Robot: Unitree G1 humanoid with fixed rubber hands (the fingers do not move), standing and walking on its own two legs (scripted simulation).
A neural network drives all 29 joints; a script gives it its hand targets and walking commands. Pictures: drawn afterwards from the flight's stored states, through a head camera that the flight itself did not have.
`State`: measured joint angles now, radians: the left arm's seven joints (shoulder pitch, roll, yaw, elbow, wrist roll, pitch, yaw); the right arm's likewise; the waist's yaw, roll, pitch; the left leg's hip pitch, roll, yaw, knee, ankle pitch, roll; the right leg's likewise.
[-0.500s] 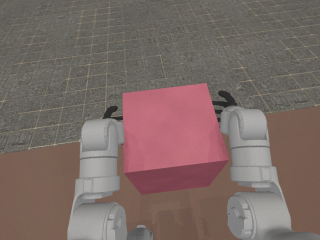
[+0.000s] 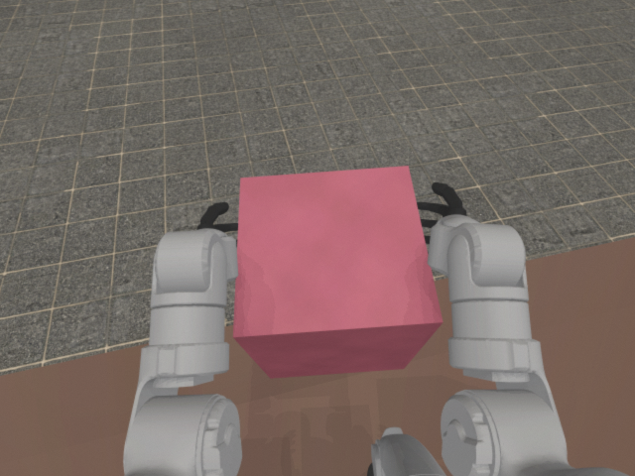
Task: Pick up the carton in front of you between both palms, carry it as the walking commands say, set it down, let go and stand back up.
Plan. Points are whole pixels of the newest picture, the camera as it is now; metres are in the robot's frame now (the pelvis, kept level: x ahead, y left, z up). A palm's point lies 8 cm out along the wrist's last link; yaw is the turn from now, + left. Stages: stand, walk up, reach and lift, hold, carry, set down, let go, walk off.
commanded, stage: carry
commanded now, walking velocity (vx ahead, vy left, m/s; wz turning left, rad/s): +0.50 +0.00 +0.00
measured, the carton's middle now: (331, 284) +0.38 -0.01 -0.01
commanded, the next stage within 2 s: none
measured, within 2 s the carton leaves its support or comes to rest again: neither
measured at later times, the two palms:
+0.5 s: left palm (228, 118) +0.63 +0.13 +0.08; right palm (403, 98) +0.66 -0.15 +0.09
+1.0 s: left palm (230, 40) +0.92 +0.15 +0.06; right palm (368, 29) +0.91 -0.14 +0.08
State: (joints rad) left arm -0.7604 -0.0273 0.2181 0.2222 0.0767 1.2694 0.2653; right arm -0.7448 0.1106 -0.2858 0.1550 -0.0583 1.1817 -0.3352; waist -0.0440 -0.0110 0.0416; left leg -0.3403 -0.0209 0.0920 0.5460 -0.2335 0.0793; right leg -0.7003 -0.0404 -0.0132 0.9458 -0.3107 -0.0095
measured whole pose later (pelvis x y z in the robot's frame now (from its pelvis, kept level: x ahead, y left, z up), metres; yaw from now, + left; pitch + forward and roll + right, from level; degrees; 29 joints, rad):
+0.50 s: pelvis +0.27 -0.03 -0.02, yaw +1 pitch +5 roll +0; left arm -0.76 -0.09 0.24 0.16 0.06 1.29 0.35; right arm -0.77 0.05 -0.27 0.16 -0.10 1.19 -0.24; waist 0.04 0.02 0.04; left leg -0.68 0.05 0.01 0.84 -0.24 0.01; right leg -0.31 0.02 -0.09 0.53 -0.25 -0.08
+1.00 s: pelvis +0.54 +0.01 -0.03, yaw +0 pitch +6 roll -1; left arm -0.77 -0.03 0.23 0.19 0.09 1.27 0.25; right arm -0.77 0.12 -0.29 0.14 -0.07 1.19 -0.34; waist -0.05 -0.02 0.03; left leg -0.25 -0.02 0.08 0.51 -0.29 0.06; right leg -0.68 -0.04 -0.03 0.74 -0.15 -0.01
